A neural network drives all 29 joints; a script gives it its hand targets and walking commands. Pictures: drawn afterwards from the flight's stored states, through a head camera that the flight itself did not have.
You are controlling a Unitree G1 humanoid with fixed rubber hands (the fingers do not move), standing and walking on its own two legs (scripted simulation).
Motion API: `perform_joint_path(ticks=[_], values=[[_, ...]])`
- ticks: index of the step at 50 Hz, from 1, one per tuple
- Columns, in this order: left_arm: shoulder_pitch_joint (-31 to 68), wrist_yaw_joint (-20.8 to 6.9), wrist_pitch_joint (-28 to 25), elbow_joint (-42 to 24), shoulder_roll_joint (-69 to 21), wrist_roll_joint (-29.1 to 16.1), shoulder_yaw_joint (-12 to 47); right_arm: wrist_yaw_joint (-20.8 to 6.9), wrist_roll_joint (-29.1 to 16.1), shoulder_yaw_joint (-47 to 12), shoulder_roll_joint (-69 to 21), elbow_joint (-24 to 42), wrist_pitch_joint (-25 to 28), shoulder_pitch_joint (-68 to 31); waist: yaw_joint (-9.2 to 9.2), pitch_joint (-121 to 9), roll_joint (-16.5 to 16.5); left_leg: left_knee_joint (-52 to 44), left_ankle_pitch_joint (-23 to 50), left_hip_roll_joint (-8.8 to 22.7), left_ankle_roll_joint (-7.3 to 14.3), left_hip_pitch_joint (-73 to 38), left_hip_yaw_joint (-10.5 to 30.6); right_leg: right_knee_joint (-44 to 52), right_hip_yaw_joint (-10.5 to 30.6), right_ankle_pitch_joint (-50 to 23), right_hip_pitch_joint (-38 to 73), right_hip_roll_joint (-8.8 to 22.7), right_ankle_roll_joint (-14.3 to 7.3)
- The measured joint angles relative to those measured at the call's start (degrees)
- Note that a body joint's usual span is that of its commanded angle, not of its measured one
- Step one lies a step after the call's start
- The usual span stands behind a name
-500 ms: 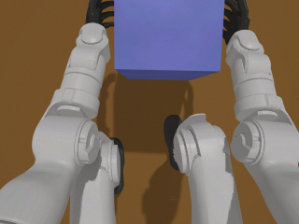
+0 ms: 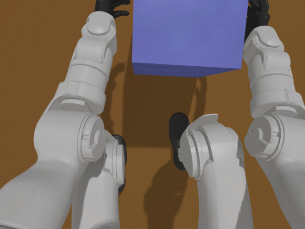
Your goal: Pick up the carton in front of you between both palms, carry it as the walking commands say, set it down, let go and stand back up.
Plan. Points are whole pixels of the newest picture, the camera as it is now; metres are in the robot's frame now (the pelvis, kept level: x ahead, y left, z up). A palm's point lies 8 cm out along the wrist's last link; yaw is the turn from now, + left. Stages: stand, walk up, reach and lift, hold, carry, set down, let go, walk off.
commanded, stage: set down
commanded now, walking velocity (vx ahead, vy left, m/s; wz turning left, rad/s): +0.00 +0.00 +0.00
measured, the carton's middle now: (177, 30) +0.51 -0.13 -0.24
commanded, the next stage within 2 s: let go in 1.54 s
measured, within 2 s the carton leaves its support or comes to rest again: neither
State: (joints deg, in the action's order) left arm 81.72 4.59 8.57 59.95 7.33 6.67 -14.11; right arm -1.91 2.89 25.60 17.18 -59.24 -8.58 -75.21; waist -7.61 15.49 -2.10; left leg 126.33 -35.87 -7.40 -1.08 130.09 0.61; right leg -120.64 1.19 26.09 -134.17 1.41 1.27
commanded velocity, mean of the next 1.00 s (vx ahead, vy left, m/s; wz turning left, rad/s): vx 0.00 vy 0.00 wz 0.00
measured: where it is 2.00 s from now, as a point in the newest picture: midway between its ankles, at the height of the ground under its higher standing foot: (149, 162)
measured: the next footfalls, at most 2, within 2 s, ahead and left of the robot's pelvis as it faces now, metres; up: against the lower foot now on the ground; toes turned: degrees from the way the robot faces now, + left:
none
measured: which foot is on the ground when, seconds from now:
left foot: down 0.00-1.00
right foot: down 0.00-1.00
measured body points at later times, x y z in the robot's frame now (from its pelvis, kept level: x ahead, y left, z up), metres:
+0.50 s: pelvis -0.01 -0.01 +0.00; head +0.37 -0.03 +0.24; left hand +0.56 +0.08 -0.19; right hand +0.47 -0.30 -0.19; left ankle +0.09 +0.11 -0.34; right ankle +0.14 -0.13 -0.34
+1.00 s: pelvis +0.01 -0.01 +0.09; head +0.33 -0.05 +0.40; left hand +0.58 +0.07 -0.03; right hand +0.48 -0.31 -0.03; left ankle +0.09 +0.11 -0.34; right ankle +0.14 -0.13 -0.34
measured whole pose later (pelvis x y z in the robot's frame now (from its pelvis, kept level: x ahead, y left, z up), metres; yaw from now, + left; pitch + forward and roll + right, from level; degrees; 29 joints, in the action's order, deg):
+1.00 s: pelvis +0.01 -0.01 +0.09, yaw -1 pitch +45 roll +2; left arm 71.4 6.3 9.3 54.4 15.2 -1.9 -8.5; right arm 2.5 -6.0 18.5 16.2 -49.1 -6.4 -62.3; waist -7.4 1.0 -2.4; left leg 108.5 -35.1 -4.5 -1.6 118.2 0.8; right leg -104.0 1.6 25.0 -123.7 -0.8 0.5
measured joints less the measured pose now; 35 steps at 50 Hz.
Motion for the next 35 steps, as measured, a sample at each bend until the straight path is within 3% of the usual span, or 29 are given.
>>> perform_joint_path(ticks=[12, 17, 21, 27, 35], values=[[0.84, -1.54, -1.82, 1.72, 1.85, 1.04, 1.4, -0.45, -1.09, 0.58, 0.07, -3.76, 3.14, -1.39, 0.08, 2.14, 1.15, 0.82, 0.03, 0.34, -0.63, -1.07, 0.61, -0.41, -0.62, -0.58, 0.91, -0.35, -0.21], [1.56, 1.47, -3.51, 4.43, 7.02, -5.43, 7.92, 3.02, -5.9, -3.04, 1.33, -9.06, 7.58, -2.26, 0.24, 5.43, 2.15, 0.69, 0.12, 0.58, -1.11, -2.52, 0.91, -0.16, -0.91, -0.97, 2.2, -0.55, -0.43], [0.62, 1.77, -4.1, 3.76, 11.67, -12.59, 13.44, 4.65, -9.95, -5.83, 3.0, -10.07, 9.86, -1.65, 0.46, 7.01, 1.63, 0.58, -0.01, 0.35, -1.36, -3.1, 1.12, -0.19, -1.12, -0.7, 2.82, -0.24, -0.81], [-0.51, 1.66, -3.75, -0.39, 13.28, -17.55, 16.82, 4.99, -14.03, -8.82, 4.84, -6.25, 10.37, 0.14, 0.33, 6.13, 0.55, 0.57, -0.23, 0.02, -1.64, -2.86, 1.25, -0.48, -1.23, -0.19, 2.56, 0.17, -1.1], [-4.85, 3.45, -0.67, -7.93, 10.56, -13.61, 12.68, 5.5, -15.22, -10.79, 3.42, 5.49, 6.14, 5.19, 0.23, 0.61, 0.25, -2.32, -1.22, 1.91, -1.04, -5.5, 0.58, 2.43, -0.61, -0.38, 4.13, -1.62, -0.82]])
